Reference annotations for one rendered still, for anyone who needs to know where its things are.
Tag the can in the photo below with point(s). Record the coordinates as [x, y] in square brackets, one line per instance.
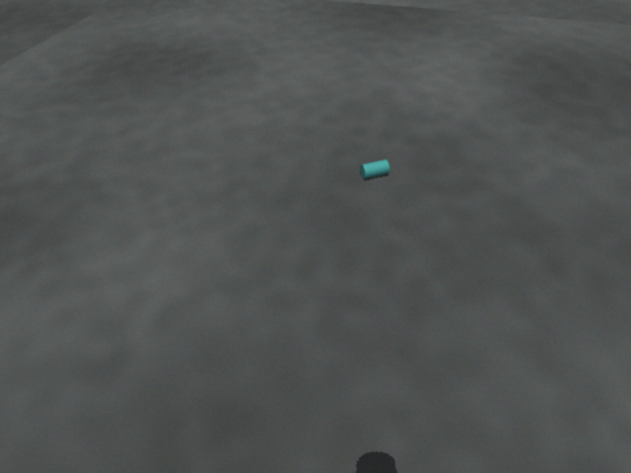
[374, 168]

